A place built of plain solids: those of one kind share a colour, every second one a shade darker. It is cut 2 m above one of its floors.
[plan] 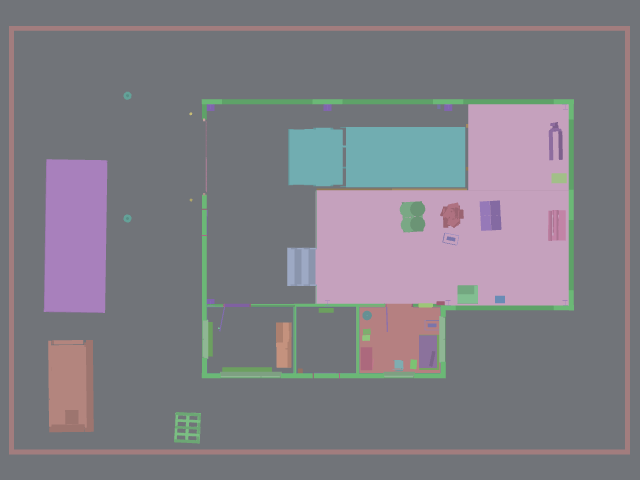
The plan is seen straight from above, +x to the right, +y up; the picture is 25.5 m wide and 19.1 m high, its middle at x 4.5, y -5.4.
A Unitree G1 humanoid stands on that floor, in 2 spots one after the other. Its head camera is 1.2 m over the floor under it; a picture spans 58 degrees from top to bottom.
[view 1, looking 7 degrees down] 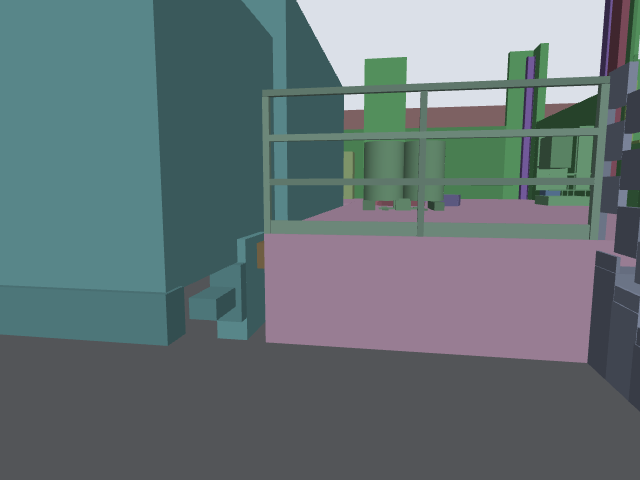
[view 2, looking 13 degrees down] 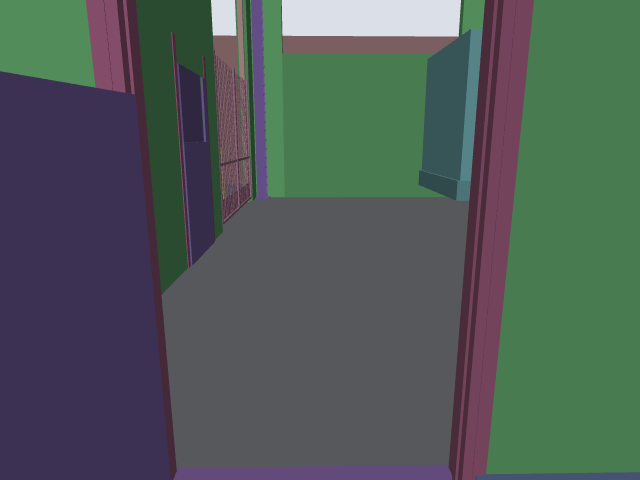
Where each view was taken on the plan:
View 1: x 1.20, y -4.40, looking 10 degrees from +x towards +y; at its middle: raised_floor_bank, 3.19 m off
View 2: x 1.20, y -9.30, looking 89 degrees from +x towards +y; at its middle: ground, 5.33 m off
